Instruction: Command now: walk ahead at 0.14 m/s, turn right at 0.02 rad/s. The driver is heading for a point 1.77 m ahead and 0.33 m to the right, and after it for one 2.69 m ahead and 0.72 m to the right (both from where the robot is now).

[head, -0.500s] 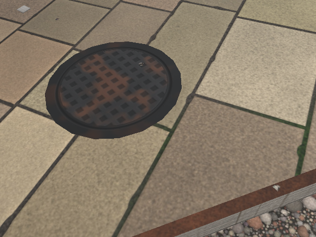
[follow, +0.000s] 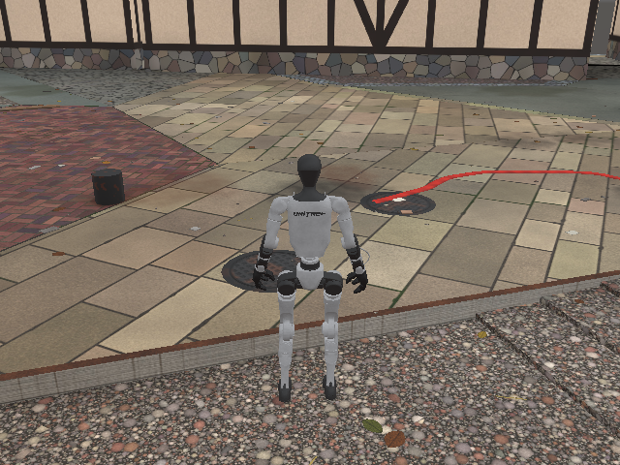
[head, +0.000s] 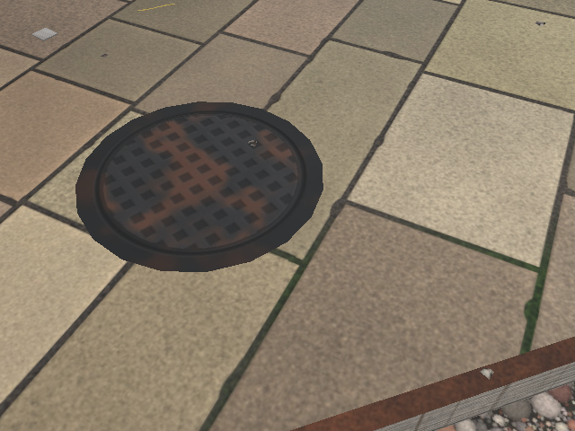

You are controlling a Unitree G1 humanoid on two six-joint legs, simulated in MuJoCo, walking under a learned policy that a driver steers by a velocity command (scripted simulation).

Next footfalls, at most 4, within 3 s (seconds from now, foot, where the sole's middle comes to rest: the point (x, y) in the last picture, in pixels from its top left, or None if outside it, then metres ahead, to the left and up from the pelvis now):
0.92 left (248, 396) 0.54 0.11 -0.62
1.52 right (341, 266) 0.89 -0.11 -0.62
2.04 left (249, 179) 1.20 0.14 -0.62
2.60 right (339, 129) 1.44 -0.14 -0.62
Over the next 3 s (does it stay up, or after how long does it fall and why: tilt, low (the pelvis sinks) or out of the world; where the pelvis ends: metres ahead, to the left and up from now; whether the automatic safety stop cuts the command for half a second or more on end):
stays up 1.51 -0.08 0.15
